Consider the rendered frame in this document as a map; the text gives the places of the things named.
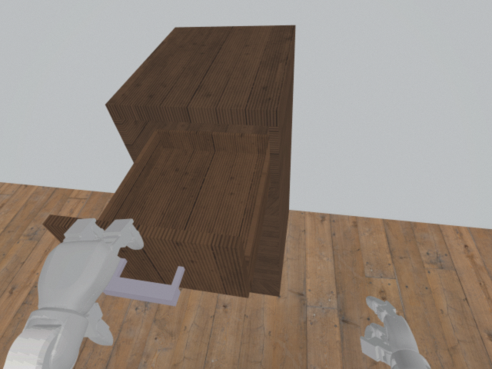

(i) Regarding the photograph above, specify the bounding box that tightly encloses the robot right hand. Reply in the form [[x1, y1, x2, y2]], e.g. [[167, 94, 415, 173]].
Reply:
[[360, 296, 419, 365]]

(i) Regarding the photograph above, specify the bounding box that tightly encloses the robot left forearm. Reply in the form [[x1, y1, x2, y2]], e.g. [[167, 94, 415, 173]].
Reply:
[[3, 307, 89, 369]]

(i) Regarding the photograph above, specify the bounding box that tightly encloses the handle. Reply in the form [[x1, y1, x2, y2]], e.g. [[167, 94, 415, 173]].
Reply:
[[103, 258, 185, 307]]

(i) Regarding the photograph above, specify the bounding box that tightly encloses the robot left hand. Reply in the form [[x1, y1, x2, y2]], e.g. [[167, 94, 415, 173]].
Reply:
[[38, 218, 144, 346]]

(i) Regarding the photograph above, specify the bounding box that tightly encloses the cabinet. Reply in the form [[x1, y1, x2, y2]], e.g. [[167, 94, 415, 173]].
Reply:
[[105, 25, 295, 297]]

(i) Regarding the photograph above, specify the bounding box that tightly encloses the robot right forearm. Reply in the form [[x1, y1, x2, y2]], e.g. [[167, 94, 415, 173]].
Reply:
[[391, 350, 431, 369]]

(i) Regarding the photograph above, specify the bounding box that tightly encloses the drawer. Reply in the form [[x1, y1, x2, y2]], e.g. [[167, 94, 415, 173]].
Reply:
[[43, 129, 271, 298]]

